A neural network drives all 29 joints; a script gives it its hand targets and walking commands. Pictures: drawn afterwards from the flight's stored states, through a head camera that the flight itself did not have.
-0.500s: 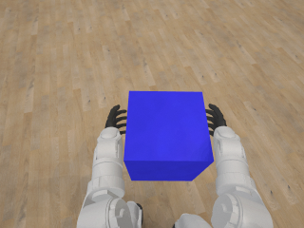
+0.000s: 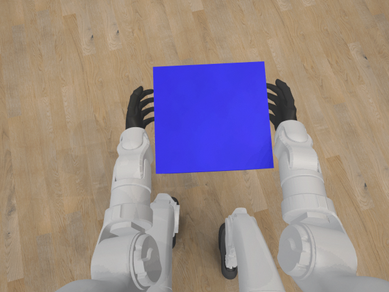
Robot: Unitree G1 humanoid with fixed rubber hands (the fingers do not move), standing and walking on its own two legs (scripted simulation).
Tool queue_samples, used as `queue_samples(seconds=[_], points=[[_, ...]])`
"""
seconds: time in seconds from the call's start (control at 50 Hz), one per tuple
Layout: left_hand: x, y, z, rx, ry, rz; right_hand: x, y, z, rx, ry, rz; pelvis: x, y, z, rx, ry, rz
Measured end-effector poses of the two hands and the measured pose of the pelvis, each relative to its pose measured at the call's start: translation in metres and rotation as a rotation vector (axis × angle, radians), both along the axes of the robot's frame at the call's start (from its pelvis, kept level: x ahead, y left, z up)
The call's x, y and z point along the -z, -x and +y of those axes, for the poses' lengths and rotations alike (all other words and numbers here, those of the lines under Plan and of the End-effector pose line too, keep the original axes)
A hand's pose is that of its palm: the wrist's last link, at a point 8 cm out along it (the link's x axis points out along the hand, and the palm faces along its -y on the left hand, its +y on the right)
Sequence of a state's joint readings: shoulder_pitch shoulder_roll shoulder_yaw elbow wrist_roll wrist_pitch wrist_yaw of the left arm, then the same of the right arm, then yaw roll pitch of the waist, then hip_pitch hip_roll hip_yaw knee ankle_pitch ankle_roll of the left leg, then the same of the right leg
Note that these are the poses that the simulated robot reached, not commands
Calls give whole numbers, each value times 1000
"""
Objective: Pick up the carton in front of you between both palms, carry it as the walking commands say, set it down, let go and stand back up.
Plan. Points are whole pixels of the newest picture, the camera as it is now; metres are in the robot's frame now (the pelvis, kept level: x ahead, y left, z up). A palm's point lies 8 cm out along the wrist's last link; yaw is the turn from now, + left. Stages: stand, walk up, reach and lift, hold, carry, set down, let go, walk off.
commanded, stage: set down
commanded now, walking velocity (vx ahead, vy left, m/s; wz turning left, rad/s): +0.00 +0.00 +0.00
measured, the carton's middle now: (208, 128) +0.43 +0.02 -0.14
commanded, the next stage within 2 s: none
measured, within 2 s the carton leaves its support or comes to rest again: neither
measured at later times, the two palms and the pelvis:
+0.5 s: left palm (143, 131) +0.44 +0.19 -0.23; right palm (253, 127) +0.46 -0.11 -0.22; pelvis -0.02 +0.00 -0.12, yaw -3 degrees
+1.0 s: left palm (145, 131) +0.47 +0.21 -0.36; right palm (235, 131) +0.49 -0.09 -0.37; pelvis -0.04 +0.00 -0.22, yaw -3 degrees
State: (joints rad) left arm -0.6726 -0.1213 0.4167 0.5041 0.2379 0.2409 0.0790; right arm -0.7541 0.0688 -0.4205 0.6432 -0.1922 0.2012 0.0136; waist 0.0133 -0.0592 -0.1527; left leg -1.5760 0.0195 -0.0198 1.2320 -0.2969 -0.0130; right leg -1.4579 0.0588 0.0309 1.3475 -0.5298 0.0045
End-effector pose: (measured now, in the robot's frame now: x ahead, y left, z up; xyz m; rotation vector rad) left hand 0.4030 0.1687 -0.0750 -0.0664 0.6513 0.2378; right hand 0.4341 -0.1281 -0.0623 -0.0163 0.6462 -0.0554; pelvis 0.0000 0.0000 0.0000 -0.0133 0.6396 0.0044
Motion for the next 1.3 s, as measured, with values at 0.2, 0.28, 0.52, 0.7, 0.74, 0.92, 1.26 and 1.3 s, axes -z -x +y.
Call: queue_samples(seconds=[0.2,0.28,0.52,0.7,0.74,0.92,1.26,1.3], points=[[56,-14,8,11,-21,40,60,-14,7,-6,0,37,47,2,-8,3,8,112],[83,-19,11,15,-26,41,89,-18,11,-8,-1,38,67,5,-8,9,12,148],[164,-33,20,16,-19,40,168,-31,20,-5,5,37,126,19,0,26,22,197],[222,-41,26,14,-17,54,222,-43,26,-23,26,48,167,31,6,32,24,200],[234,-42,27,14,-18,58,234,-46,27,-29,30,52,175,33,7,33,24,198],[278,-59,37,36,-52,93,289,-56,35,-52,43,79,209,39,6,35,18,173],[304,-71,41,54,-66,120,334,-54,37,-71,13,103,238,37,-4,45,2,135],[305,-71,41,58,-67,124,337,-54,36,-74,12,106,239,38,-5,49,-1,134]])
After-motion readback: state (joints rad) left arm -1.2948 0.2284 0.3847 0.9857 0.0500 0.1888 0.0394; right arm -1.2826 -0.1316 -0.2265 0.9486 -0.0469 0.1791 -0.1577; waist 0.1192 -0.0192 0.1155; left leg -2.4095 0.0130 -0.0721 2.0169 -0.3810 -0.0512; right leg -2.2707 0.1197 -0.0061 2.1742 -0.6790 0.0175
